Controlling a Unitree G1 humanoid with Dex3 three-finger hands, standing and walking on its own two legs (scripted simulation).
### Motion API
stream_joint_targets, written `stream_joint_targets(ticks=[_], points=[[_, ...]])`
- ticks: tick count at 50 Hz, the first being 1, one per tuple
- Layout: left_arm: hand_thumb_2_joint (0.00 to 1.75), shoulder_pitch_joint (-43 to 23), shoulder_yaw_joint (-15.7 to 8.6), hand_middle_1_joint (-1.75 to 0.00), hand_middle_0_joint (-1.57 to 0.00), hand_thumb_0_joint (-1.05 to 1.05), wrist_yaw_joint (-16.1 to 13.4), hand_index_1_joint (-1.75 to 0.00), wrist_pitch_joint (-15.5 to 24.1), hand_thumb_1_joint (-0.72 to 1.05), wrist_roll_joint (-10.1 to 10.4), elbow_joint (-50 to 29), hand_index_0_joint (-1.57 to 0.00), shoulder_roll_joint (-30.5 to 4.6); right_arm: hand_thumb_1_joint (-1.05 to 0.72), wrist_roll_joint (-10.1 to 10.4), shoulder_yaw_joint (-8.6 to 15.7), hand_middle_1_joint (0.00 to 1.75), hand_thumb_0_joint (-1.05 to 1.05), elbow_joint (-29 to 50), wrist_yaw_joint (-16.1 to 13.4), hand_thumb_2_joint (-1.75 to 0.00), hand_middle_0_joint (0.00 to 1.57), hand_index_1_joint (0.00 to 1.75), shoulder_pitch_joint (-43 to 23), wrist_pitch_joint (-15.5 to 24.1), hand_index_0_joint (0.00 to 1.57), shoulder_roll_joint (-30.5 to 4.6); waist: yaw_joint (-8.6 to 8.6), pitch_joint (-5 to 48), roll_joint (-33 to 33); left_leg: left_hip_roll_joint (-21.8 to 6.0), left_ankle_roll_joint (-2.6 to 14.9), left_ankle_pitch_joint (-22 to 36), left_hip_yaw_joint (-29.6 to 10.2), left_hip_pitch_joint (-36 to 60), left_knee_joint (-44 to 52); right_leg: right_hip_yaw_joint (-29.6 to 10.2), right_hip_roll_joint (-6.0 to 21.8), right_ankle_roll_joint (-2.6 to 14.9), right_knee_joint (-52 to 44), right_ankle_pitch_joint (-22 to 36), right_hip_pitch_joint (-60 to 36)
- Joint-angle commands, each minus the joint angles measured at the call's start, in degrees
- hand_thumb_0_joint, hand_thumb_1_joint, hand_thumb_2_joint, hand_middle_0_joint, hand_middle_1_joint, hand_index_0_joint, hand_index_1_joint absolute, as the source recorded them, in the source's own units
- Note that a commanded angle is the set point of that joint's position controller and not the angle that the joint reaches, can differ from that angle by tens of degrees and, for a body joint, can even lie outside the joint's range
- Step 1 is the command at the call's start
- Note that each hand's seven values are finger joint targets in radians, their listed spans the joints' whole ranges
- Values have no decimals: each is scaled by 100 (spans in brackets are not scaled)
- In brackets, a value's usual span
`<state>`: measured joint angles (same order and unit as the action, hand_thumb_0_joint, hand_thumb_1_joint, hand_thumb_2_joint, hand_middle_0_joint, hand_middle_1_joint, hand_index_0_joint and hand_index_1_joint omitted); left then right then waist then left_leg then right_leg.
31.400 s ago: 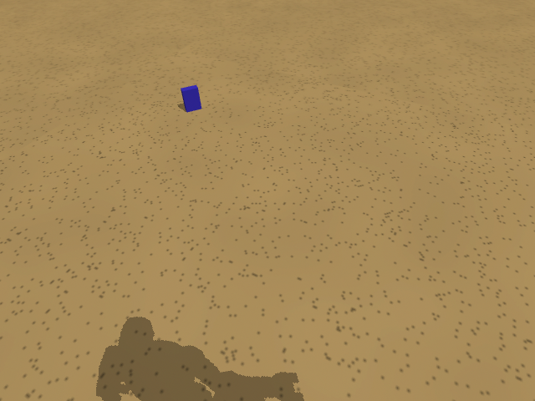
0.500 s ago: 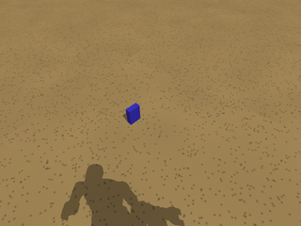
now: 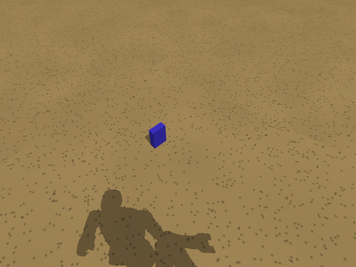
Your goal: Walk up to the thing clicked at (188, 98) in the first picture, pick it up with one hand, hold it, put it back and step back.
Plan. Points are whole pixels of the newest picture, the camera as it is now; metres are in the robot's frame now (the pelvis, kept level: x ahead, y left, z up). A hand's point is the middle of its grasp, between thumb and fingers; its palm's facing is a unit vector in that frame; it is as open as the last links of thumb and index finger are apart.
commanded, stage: step back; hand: left
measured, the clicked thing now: (157, 135) +1.04 +0.20 -0.68
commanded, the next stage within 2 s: stand in 0.34 s
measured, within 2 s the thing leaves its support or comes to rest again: neither
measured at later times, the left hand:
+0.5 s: hand out of the picture +0.12 +0.25 -0.14, palm faces -0.05 -0.94 -0.33, open 7.4 cm
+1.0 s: hand out of the picture +0.08 +0.26 -0.14, palm faces -0.08 -0.94 -0.33, open 7.4 cm
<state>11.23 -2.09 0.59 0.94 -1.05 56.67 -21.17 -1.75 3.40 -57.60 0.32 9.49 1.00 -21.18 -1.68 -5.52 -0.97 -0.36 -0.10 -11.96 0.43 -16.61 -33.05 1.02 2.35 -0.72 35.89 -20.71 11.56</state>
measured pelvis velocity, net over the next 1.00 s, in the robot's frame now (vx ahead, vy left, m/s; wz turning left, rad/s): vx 0.00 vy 0.01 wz -0.03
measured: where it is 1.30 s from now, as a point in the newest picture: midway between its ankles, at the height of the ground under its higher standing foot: outside the picture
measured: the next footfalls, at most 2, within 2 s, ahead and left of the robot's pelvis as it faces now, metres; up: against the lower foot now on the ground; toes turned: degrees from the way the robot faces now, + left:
none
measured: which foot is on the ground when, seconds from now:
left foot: down 0.00-1.00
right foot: down 0.00-1.00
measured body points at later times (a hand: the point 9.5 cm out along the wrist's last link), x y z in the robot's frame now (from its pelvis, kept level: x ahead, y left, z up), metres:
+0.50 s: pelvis +0.02 +0.01 +0.02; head +0.02 +0.01 +0.47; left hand +0.12 +0.30 -0.11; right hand +0.13 -0.29 -0.10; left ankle +0.05 +0.12 -0.73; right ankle -0.01 -0.13 -0.73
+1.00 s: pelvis +0.00 +0.01 +0.02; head +0.01 +0.01 +0.47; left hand +0.08 +0.30 -0.12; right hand +0.05 -0.30 -0.11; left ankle +0.05 +0.12 -0.73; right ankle -0.01 -0.13 -0.73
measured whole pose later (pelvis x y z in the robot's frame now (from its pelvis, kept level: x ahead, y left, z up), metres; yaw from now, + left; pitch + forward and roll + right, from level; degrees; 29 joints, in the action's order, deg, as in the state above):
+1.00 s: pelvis +0.00 +0.01 +0.02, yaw -2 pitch -3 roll +0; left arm 7.5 0.3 0.8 0.7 -0.8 65.0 -20.4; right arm -0.5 0.9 -67.1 1.0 6.2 0.4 -19.6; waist 1.0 -3.3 -0.3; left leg -1.1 0.0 -6.3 2.3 -9.3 -18.6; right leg -1.2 1.2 -1.6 18.5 -11.3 4.1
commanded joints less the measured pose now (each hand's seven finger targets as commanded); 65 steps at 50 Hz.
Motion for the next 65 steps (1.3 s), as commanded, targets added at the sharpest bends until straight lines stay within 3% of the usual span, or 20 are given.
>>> stream_joint_targets(ticks=[1,3,5,7,9,16,17,19,24,26,29,33,36,40,47,55,59,61,64,65], points=[[90,-217,-187,-30,-20,0,-138,-30,39,90,109,-278,-20,-1104,-90,25,250,30,0,355,-85,-90,20,30,-446,134,20,-1479,14,704,710,-1618,997,261,-1795,101,1318,-216,-62,210,-75,-426,-3],[90,-104,-169,-30,-20,0,-142,-30,99,90,59,-136,-20,-1072,-90,41,155,30,0,337,-93,-90,20,30,-738,114,20,-1276,-83,787,780,-1182,564,791,-1140,246,963,-365,89,264,-814,611,-208],[90,-137,-219,-30,-20,0,-133,-30,160,90,61,-48,-20,-1291,-90,94,82,30,0,250,-96,-90,20,30,-744,118,20,-1072,24,890,623,-773,277,955,-666,325,734,-641,296,302,-986,1562,-372],[90,-384,-221,-30,-20,0,-139,-30,159,90,78,-13,-20,-1282,-90,90,72,30,0,116,-100,-90,20,30,-714,120,20,-1045,117,937,452,-689,212,1388,-511,600,687,-654,376,292,-983,2075,-354],[90,-404,-192,-30,-20,0,-159,-30,160,90,82,59,-20,-1252,-90,101,79,30,0,35,-101,-90,20,30,-831,111,20,-1059,100,1015,308,-746,266,1658,-458,848,639,-610,385,275,-1059,2297,-333],[90,-621,-168,-30,-20,0,-151,-30,130,90,42,189,-20,-1188,-90,76,48,30,0,-145,-79,-90,20,30,-1163,77,20,-970,107,839,137,-760,213,1035,-365,879,1023,-663,392,223,-1462,2016,-330],[90,-634,-49,-30,-20,0,-126,-30,155,90,80,282,-20,-1013,-90,152,8,30,0,-196,-52,-90,20,30,-1014,97,20,-1027,188,978,260,-732,207,1560,-481,1210,1096,-680,472,175,-1573,2310,-445],[90,-724,-52,-30,-20,0,-139,-30,170,90,78,292,-20,-1084,-90,157,15,30,0,-236,-40,-90,20,30,-1077,105,20,-1014,190,982,150,-749,184,1840,-450,1355,1126,-630,474,120,-1682,2465,-478],[90,-856,-41,-30,-20,0,-130,-30,151,90,69,372,-20,-1146,-90,133,-14,30,0,-315,-25,-90,20,30,-1093,105,20,-990,190,938,154,-755,132,1622,-435,1434,1406,-599,499,101,-1890,2092,-552],[90,-909,-39,-30,-20,0,-125,-30,143,90,57,392,-20,-1157,-90,124,-18,30,0,-352,-28,-90,20,30,-1096,107,20,-995,185,840,144,-746,105,1412,-440,1312,1516,-609,516,109,-1949,1898,-573],[90,-826,-18,-30,-20,0,-107,-30,121,90,52,469,-20,-1092,-90,132,-16,30,0,-398,-21,-90,20,30,-1116,95,20,-1039,167,582,168,-704,85,624,-471,1184,1712,-632,481,105,-2129,1211,-325],[90,-798,-29,-30,-20,0,-88,-30,106,90,42,493,-20,-1122,-90,121,-11,30,0,-464,-13,-90,20,30,-1011,91,20,-1084,164,471,264,-706,63,7,-559,981,1915,-610,452,124,-2154,842,-285],[90,-823,-18,-30,-20,0,-85,-30,141,90,43,479,-20,-1130,-90,129,-18,30,0,-490,-4,-90,20,30,-944,117,20,-1066,196,736,117,-721,90,555,-525,1195,1795,-637,509,137,-2139,1211,-425],[90,-784,-13,-30,-20,0,-77,-30,110,90,53,500,-20,-1124,-90,124,-26,30,0,-547,-13,-90,20,30,-808,106,20,-1093,224,557,189,-717,69,188,-563,1100,1902,-635,470,153,-2137,917,-252],[90,-695,11,-30,-20,0,-87,-30,126,90,52,475,-20,-1160,-90,116,-41,30,0,-560,-6,-90,20,30,-711,88,20,-1071,235,658,30,-703,93,513,-506,1139,1727,-676,519,159,-2151,1050,-289],[90,-597,13,-30,-20,0,-81,-30,99,90,51,483,-20,-1168,-90,126,-70,30,0,-577,-17,-90,20,30,-608,80,20,-1115,246,505,90,-719,101,186,-572,1048,1838,-654,483,152,-2142,881,-196],[90,-607,34,-30,-20,0,-91,-30,117,90,45,440,-20,-1145,-90,132,-68,30,0,-557,-11,-90,20,30,-655,72,20,-1118,247,607,102,-709,110,561,-506,1202,1673,-681,509,148,-2183,1080,-185],[90,-586,49,-30,-20,0,-88,-30,105,90,57,442,-20,-1122,-90,129,-84,30,0,-571,-3,-90,20,30,-657,70,20,-1102,253,436,113,-691,85,335,-533,1043,1750,-664,487,150,-2217,864,-121],[90,-611,26,-30,-20,0,-90,-30,123,90,47,400,-20,-1173,-90,126,-79,30,0,-538,-8,-90,20,30,-655,76,20,-1119,249,693,140,-718,116,660,-497,1181,1657,-680,530,152,-2168,1248,-309],[90,-595,32,-30,-20,0,-92,-30,110,90,59,425,-20,-1173,-90,129,-102,30,0,-554,-7,-90,20,30,-641,75,20,-1082,253,551,118,-702,88,516,-527,1050,1738,-655,504,138,-2174,1099,-258]])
